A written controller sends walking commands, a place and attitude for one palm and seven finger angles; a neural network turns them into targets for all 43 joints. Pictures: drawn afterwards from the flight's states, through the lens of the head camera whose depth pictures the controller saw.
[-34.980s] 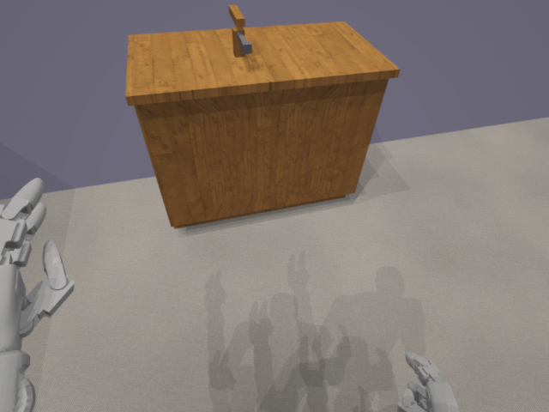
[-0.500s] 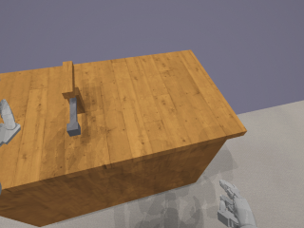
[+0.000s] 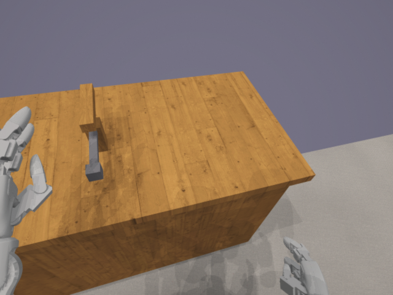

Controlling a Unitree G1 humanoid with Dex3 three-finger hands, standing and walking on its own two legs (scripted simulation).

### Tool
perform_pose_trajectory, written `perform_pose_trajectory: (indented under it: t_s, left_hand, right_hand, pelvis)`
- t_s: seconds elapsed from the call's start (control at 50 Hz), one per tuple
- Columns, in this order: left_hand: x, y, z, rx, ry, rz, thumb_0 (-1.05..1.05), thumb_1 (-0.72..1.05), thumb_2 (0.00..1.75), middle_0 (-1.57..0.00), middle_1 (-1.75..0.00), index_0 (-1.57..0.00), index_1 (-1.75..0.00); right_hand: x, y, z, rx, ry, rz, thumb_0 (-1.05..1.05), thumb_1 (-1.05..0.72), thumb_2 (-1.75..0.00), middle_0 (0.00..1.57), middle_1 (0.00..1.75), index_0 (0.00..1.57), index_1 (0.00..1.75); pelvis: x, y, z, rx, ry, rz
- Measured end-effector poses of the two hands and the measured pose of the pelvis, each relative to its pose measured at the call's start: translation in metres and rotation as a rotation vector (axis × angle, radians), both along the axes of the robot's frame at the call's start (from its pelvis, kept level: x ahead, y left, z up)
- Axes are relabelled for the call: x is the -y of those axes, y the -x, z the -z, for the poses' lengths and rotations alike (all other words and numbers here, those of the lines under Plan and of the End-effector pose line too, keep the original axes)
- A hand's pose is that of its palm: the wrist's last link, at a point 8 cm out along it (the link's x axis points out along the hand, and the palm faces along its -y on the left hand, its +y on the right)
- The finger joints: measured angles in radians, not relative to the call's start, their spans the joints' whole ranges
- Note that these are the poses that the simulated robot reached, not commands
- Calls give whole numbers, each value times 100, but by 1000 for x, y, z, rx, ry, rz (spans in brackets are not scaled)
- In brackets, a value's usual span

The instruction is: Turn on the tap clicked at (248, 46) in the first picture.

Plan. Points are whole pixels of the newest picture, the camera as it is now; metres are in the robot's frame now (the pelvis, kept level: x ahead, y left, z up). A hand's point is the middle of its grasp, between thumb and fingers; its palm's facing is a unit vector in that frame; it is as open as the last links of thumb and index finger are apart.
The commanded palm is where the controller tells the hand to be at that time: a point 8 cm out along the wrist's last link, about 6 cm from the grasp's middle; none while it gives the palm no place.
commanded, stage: come to a stop and stand still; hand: left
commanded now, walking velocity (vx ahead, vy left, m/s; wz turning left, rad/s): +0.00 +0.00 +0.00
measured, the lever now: (94, 172) +0.33 +0.25 +0.05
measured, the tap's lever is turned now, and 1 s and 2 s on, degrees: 0 0 0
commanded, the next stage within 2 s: look again from close up in 0.12 s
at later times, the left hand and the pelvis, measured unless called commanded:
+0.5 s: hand (45, 186) +0.23 +0.25 +0.16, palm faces +0.37 -0.86 -0.36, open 7.4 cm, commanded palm +0.17 +0.28 +0.17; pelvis +0.01 +0.00 +0.00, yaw +0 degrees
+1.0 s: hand (51, 219) +0.18 +0.23 +0.15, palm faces +0.43 -0.83 -0.35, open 7.4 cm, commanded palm +0.15 +0.27 +0.16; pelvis -0.02 -0.04 -0.02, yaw +2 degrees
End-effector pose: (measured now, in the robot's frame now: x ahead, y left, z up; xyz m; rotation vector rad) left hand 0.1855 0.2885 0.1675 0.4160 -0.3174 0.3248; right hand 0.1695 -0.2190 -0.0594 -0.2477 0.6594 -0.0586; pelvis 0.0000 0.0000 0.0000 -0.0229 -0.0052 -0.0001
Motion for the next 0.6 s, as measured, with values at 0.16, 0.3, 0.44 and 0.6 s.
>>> perform_pose_trajectory:
  t_s: [0.16, 0.3, 0.44, 0.6]
  left_hand:
    - [-5, -2, -2, -25, -21, -1, 1, 88, 89, -21, -30, -21, -30]
    - [-7, -1, -3, -26, -10, -18, 1, 89, 89, -21, -30, -21, -30]
    - [-6, -3, 0, -46, -4, -23, 1, 89, 89, -21, -30, -21, -30]
    - [-3, -2, -4, -46, -16, -12, 2, 89, 89, -21, -30, -21, -30]
  right_hand:
    - [-5, -13, -3, 3, 5, -6, 1, -90, -90, 20, 30, 20, 30]
    - [-7, -16, 0, -19, 7, -11, 1, -90, -90, 20, 30, 20, 30]
    - [-8, -15, 2, -31, 0, -2, 1, -90, -90, 20, 30, 20, 30]
    - [-3, -12, 2, -36, 3, 9, 1, -90, -90, 20, 30, 20, 30]
  pelvis:
    - [-2, -6, -1, -6, 2, -3]
    - [-4, -8, -1, -6, 2, -6]
    - [-4, -9, -1, -7, 3, -7]
    - [-2, -9, -2, -6, 2, -10]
